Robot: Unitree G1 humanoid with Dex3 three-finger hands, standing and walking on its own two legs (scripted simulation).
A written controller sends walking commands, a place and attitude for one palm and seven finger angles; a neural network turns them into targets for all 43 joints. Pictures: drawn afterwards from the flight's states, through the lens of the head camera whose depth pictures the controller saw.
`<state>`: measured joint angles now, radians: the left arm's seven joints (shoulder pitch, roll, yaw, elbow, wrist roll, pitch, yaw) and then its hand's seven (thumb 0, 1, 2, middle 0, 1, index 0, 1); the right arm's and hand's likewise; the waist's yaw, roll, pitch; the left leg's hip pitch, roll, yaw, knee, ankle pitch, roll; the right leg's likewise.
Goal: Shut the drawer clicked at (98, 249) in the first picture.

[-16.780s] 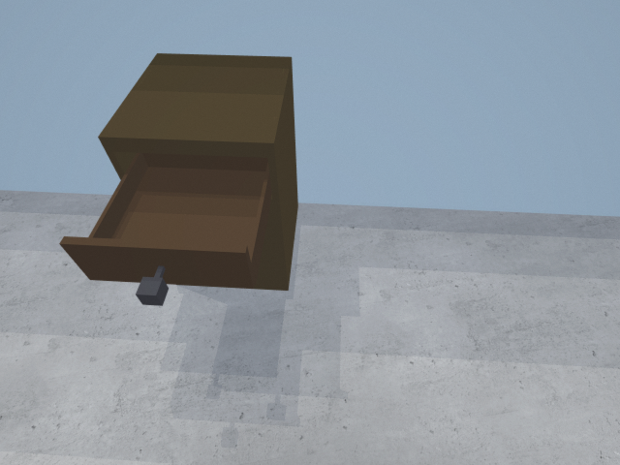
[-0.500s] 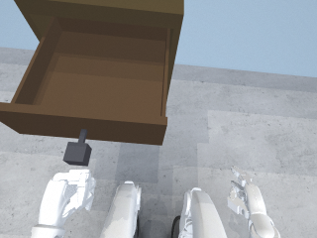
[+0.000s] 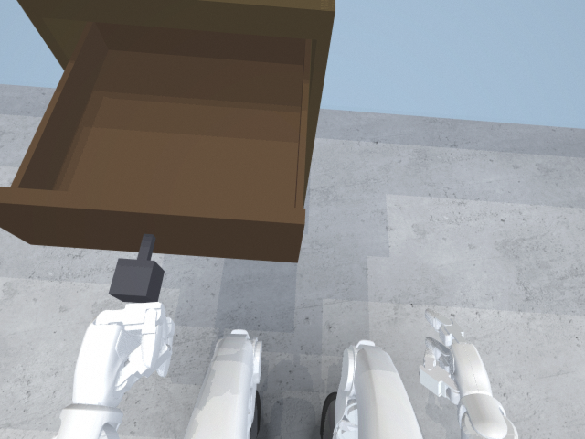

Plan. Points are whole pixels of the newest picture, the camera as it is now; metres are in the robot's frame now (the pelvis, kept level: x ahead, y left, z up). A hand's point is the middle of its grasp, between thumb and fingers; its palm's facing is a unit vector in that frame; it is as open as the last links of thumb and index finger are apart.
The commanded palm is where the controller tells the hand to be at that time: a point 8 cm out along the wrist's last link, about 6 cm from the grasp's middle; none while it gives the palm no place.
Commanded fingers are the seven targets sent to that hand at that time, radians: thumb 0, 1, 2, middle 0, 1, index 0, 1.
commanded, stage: bring the fist close to the handle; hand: left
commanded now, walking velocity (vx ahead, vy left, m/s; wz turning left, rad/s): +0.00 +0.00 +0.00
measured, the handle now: (142, 265) +0.32 +0.22 +0.01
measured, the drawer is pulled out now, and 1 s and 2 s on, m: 0.30 0.23 0.11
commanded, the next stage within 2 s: push the drawer shut in 0.06 s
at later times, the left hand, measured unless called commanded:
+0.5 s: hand (166, 333) +0.24 +0.17 +0.01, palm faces -0.02 -1.00 -0.03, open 3.3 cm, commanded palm +0.24 +0.22 +0.01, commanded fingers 0.00 0.90 0.90 -1.40 -1.60 -1.40 -1.60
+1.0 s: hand (177, 275) +0.31 +0.17 +0.01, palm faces -0.02 -1.00 -0.05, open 3.5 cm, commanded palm +0.31 +0.22 +0.01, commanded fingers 0.00 0.90 0.90 -1.40 -1.60 -1.40 -1.60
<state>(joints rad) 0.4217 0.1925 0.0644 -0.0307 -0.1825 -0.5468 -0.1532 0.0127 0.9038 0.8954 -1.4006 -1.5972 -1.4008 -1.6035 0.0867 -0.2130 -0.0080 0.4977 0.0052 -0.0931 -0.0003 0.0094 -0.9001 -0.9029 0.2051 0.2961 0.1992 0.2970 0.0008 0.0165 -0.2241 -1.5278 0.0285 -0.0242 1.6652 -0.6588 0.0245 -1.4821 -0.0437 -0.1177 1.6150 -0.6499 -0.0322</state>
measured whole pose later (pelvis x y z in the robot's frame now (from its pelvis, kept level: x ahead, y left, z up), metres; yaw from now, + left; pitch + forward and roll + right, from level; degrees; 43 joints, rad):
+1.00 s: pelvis -0.02 +0.00 +0.00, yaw +0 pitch +29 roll -5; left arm -0.03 0.25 0.10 0.26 -0.16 -0.46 -0.11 0.01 0.87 0.88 -1.42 -1.60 -1.52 -1.60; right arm 0.14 -0.26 0.04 0.54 0.00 -0.05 -0.03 0.01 -0.90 -0.90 0.21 0.30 0.20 0.30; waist -0.03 0.02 -0.21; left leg -1.54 0.02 -0.03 1.64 -0.61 0.03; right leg -1.48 -0.05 -0.13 1.58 -0.60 -0.03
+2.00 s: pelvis -0.01 +0.00 +0.00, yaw -1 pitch +31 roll -4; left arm -0.52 0.34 0.26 0.74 -0.13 -0.52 -0.17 0.01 0.87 0.88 -1.45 -1.60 -1.51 -1.60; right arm 0.18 -0.27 0.05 0.59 -0.01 0.01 -0.03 0.00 -0.90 -0.90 0.21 0.30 0.20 0.30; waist -0.11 0.03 -0.18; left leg -1.57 0.04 -0.02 1.63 -0.61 0.03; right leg -1.53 -0.03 -0.11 1.57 -0.58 -0.02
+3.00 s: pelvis -0.02 +0.01 -0.02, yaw -4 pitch +36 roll -6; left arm -1.00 0.55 0.43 1.11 0.00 -0.49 -0.17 0.01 0.86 0.88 -1.49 -1.60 -1.54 -1.60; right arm 0.26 -0.27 0.09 0.59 -0.05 0.11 0.00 0.00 -0.90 -0.90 0.21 0.30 0.20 0.30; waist -0.21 0.03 -0.14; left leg -1.71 0.06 -0.04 1.69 -0.60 0.04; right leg -1.66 -0.01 -0.12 1.60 -0.56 -0.02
